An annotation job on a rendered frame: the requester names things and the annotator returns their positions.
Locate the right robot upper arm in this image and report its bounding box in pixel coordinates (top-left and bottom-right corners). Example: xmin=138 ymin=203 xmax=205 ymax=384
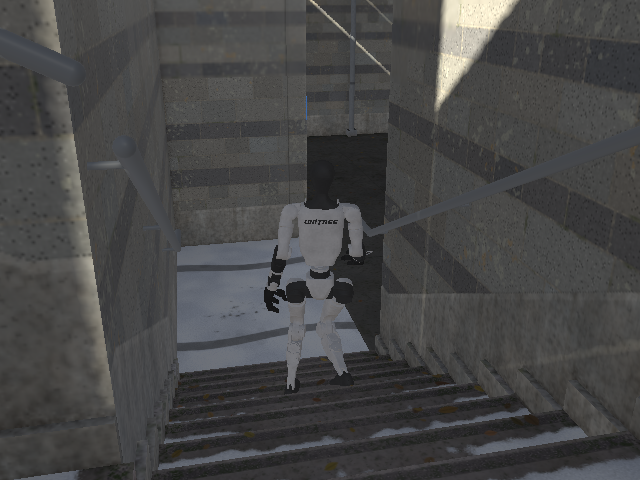
xmin=342 ymin=203 xmax=363 ymax=257

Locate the right robot hand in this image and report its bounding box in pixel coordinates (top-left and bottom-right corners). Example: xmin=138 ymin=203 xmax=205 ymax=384
xmin=341 ymin=250 xmax=364 ymax=265

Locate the left robot upper arm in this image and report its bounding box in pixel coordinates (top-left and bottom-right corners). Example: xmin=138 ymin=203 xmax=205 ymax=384
xmin=276 ymin=203 xmax=301 ymax=260

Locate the robot right foot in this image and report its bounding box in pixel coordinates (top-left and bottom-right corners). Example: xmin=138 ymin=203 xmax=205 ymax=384
xmin=330 ymin=371 xmax=354 ymax=386

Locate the robot left forearm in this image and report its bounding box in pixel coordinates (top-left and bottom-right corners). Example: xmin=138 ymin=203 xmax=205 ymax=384
xmin=266 ymin=245 xmax=286 ymax=291

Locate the left robot hand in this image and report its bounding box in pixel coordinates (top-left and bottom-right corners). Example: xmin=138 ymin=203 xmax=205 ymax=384
xmin=264 ymin=287 xmax=287 ymax=313

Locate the right robot thigh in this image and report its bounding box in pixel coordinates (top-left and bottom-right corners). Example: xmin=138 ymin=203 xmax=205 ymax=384
xmin=316 ymin=278 xmax=354 ymax=338

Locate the robot right forearm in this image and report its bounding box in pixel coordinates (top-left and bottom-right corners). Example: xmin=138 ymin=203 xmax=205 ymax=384
xmin=353 ymin=242 xmax=366 ymax=263

